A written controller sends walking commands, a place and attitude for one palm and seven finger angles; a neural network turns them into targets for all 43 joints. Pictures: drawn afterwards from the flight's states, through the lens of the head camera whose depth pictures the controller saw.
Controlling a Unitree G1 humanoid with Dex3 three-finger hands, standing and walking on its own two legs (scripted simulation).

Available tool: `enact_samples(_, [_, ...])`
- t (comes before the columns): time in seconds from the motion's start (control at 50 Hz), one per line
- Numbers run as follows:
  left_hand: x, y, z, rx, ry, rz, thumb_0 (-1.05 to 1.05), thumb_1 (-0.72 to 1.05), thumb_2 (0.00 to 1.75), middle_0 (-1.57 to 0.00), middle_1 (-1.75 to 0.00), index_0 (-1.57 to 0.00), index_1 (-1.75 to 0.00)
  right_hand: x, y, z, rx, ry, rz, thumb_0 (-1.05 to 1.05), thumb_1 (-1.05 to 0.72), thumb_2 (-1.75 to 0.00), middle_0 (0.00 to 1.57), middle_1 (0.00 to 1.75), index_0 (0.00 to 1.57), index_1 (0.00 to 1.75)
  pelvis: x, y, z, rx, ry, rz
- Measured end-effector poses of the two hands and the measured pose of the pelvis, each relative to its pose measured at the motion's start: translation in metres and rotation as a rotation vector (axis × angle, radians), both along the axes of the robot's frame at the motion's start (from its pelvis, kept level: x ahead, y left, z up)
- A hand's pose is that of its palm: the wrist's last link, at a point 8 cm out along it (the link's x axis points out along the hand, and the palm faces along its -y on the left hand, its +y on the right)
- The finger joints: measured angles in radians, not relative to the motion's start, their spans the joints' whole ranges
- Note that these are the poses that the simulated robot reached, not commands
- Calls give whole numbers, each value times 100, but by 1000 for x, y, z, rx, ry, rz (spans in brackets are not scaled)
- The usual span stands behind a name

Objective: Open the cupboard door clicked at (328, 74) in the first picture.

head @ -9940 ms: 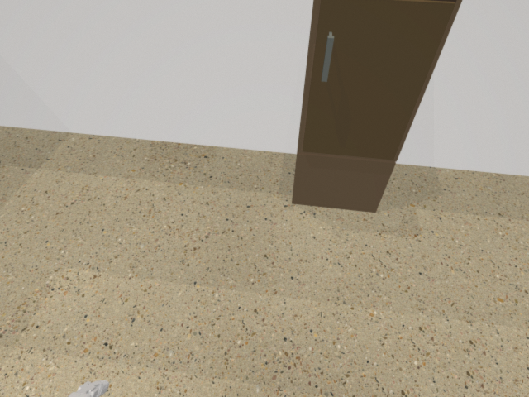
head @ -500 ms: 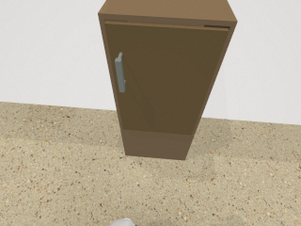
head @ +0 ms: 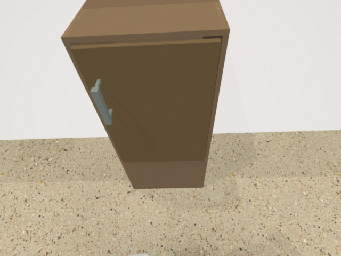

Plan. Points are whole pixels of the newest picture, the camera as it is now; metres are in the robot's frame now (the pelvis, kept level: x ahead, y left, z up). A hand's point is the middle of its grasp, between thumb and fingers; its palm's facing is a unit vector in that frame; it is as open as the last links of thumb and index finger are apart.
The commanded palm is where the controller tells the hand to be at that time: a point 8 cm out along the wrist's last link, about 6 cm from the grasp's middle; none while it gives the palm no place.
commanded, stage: come to a stop and stand still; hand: left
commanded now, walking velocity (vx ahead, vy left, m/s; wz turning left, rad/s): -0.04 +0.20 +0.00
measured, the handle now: (103, 102) +0.53 +0.24 +0.03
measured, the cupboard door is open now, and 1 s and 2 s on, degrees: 0 0 0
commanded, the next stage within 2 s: look again from close up in 0.60 s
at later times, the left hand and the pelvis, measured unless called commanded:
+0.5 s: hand out of the picture -0.04 +0.23 -0.17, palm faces +0.10 -0.98 -0.20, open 7.4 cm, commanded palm none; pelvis -0.04 +0.04 +0.01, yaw +1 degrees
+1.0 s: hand out of the picture +0.01 +0.19 -0.16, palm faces +0.03 -0.97 -0.24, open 7.3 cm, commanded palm none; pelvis -0.01 +0.02 +0.00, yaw +0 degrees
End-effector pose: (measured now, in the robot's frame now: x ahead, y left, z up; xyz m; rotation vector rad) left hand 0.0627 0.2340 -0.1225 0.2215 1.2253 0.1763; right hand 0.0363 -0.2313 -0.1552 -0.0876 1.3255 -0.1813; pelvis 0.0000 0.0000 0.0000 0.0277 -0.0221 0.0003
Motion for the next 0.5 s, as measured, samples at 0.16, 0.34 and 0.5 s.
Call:
enact_samples(0.16, [-22,-5,12,15,5,55,0,91,90,-20,-30,-21,-30,-20,-11,5,5,73,48,0,-91,-90,20,30,20,30,-14,-5,10,15,21,19])
enact_samples(0.34, [-79,25,0,-13,60,104,0,90,90,-20,-30,-21,-30,-19,6,22,-40,-18,97,0,-91,-90,20,30,20,30,-40,17,9,4,23,13])
enact_samples(0.5, [-110,45,-13,-73,128,115,1,90,90,-20,-30,-20,-30,-58,44,35,-54,-7,80,0,-91,-90,20,30,20,30,-43,37,14,-33,14,23])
